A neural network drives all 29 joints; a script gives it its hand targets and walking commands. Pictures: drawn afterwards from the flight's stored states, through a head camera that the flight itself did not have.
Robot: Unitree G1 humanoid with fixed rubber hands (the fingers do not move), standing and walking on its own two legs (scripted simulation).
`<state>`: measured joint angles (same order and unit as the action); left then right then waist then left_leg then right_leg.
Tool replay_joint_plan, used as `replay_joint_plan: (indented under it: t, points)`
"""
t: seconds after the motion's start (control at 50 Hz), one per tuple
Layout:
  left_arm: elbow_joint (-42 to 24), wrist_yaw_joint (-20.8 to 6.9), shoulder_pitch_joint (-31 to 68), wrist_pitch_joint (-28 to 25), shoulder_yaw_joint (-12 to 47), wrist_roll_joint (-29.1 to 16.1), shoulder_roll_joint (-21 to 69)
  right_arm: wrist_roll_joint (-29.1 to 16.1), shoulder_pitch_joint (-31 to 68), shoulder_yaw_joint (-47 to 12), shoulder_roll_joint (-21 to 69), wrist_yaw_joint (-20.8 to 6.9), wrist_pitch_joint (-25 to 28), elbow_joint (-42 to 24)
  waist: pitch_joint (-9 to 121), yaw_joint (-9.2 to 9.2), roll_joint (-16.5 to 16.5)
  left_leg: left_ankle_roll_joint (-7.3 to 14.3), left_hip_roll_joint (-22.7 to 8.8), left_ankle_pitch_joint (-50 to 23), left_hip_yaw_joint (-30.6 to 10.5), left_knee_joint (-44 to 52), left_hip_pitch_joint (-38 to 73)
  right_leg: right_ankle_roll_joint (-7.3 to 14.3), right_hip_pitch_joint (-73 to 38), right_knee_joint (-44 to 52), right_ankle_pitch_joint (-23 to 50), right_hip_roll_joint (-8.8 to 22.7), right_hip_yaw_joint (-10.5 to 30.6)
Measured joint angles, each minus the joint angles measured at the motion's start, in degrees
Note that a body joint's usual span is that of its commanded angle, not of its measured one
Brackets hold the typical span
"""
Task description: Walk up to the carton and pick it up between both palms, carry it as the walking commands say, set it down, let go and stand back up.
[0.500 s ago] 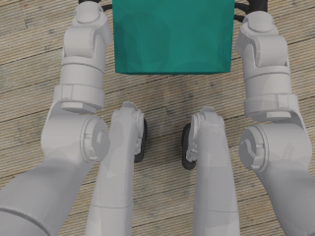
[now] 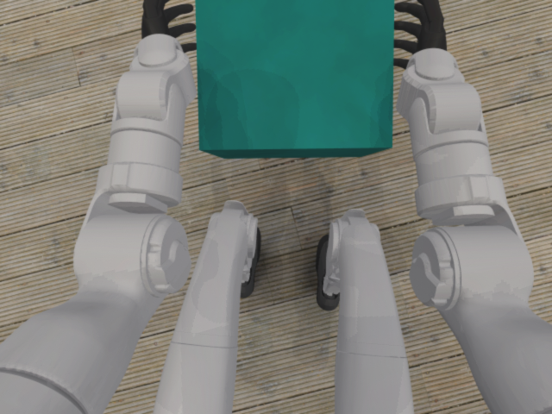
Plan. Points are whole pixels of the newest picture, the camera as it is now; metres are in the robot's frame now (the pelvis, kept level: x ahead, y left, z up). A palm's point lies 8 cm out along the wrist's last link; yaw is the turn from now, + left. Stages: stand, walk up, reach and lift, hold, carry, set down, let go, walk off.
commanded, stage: reach and lift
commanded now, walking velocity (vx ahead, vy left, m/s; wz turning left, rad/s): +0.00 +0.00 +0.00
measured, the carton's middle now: (292, 64) +0.54 +0.01 -0.11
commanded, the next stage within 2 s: none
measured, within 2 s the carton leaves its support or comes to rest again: neither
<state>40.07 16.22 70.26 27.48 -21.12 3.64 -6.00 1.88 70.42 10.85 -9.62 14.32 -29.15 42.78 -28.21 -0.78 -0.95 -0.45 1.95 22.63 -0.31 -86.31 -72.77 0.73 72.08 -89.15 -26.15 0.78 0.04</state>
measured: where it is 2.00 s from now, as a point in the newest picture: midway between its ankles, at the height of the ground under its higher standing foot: (286, 279)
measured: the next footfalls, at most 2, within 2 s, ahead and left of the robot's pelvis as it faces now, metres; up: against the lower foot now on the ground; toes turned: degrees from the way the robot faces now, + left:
none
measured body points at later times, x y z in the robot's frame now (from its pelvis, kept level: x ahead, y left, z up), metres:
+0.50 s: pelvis +0.01 +0.01 +0.06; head +0.22 +0.00 +0.45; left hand +0.49 +0.16 +0.04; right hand +0.49 -0.16 +0.03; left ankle +0.17 +0.12 -0.54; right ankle +0.15 -0.11 -0.54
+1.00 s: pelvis +0.11 +0.00 +0.16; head +0.15 -0.02 +0.61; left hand +0.48 +0.17 +0.16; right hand +0.49 -0.15 +0.16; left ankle +0.17 +0.12 -0.54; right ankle +0.15 -0.11 -0.54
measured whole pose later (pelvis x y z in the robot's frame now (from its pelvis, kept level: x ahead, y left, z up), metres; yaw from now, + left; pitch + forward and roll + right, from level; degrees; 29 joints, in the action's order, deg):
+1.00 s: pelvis +0.11 +0.00 +0.16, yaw +0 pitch +9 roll +1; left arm 48.6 7.6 37.5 23.7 -28.9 18.4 4.8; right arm 17.7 37.9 16.6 2.2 7.0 -28.0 47.6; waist 6.2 -1.5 -0.2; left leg -0.2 1.9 16.6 -1.1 -45.3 -38.0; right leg 0.9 37.9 -48.6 -20.0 0.5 0.3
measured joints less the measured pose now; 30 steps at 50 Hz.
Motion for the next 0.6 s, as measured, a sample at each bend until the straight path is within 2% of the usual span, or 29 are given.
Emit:
replay_joint_plan:
  t: [0.18,0.28,0.4,0.6]
  points:
    - [-0.35,-0.03,-4.05,-2.09,0.39,0.02,1.62,0.80,-4.07,0.00,0.79,-0.38,0.02,-2.49,-0.65,-0.26,-0.04,0.20,0.02,-0.20,-0.12,5.59,6.95,-0.65,-7.41,6.43,0.53,-0.01,0.03]
    - [-2.84,0.34,-8.04,-2.84,2.40,-0.47,2.80,0.63,-7.87,0.00,1.20,-0.65,0.27,-5.45,-1.55,0.70,-0.11,0.54,0.03,-0.29,-0.17,8.04,11.61,-1.03,-12.32,9.37,0.88,-0.01,0.03]
    - [-2.85,1.32,-9.43,-1.73,2.39,-0.46,4.19,0.67,-10.78,0.00,1.22,-1.53,1.46,-4.18,-0.08,1.30,-0.12,0.67,0.04,-1.55,-0.18,10.93,14.19,-0.99,-14.81,12.22,2.19,-0.03,0.08]
    - [-1.60,1.39,-12.48,-1.08,2.20,0.44,4.57,1.85,-11.28,0.00,2.18,-2.33,1.53,0.05,5.59,-0.02,0.04,0.27,0.08,-4.10,-0.22,16.87,17.10,0.07,-16.68,16.48,4.17,-0.09,0.18]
